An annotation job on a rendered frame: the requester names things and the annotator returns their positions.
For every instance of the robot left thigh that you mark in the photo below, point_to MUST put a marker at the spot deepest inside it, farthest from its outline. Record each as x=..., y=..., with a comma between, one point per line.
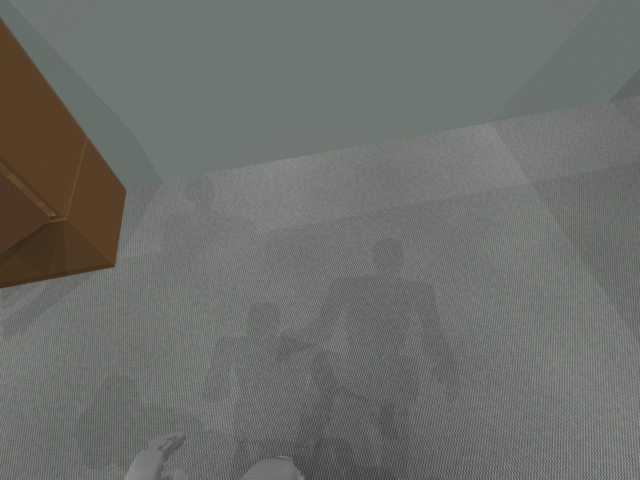
x=273, y=469

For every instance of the cupboard door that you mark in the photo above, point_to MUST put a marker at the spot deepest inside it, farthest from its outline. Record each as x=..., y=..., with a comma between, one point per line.
x=19, y=215

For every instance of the left robot hand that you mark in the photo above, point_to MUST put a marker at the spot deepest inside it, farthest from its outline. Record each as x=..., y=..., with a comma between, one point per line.
x=148, y=463

